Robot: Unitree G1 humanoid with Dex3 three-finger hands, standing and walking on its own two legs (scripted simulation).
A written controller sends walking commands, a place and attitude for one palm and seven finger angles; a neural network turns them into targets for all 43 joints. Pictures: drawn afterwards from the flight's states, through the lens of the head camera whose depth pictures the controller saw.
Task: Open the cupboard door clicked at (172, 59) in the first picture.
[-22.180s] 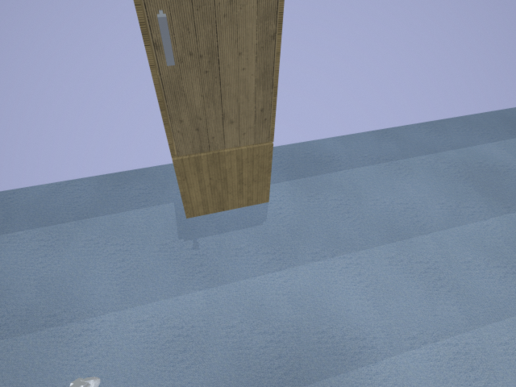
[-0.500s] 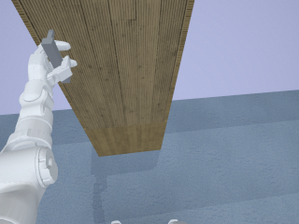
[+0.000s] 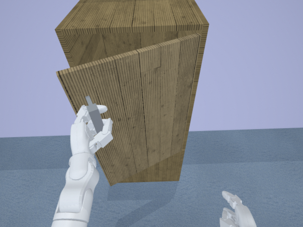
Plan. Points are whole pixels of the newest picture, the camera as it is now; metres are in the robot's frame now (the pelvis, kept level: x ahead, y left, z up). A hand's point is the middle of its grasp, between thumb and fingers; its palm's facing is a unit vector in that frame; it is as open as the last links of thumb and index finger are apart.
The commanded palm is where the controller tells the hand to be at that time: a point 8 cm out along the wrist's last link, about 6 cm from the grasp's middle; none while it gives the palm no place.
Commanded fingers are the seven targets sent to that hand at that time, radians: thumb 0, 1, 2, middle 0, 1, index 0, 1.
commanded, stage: pull the door open along its arc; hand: left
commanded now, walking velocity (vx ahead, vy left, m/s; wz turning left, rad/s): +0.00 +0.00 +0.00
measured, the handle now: (96, 120) +0.36 +0.17 +0.12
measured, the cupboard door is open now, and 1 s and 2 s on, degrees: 27 41 42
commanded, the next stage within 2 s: open thumb and fingers to let go in 0.28 s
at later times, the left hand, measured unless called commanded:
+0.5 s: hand (130, 152) +0.26 +0.07 +0.12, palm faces +0.46 -0.89 -0.01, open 6.0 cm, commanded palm +0.21 +0.11 +0.12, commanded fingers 0.00 0.41 0.69 -0.37 -1.30 -0.37 -1.30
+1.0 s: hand (124, 155) +0.25 +0.08 +0.12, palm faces +0.43 -0.90 +0.01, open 13.7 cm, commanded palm +0.20 +0.11 +0.12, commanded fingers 0.00 -0.50 0.30 -0.22 -0.70 -0.22 -0.70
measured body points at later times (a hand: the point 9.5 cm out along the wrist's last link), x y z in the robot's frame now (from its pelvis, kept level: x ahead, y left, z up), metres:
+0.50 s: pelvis -0.01 -0.04 +0.00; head -0.03 -0.08 +0.45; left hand +0.23 +0.11 +0.12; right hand +0.20 -0.23 -0.10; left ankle -0.02 +0.11 -0.73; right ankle -0.03 -0.11 -0.73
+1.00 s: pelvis -0.03 -0.02 +0.00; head -0.06 -0.04 +0.45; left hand +0.22 +0.12 +0.13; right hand +0.18 -0.21 -0.08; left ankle -0.02 +0.12 -0.73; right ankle -0.03 -0.11 -0.73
